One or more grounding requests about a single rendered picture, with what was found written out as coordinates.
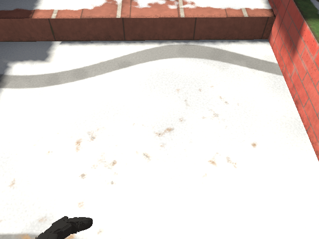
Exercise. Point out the robot left hand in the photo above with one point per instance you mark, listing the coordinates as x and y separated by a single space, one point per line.
66 226

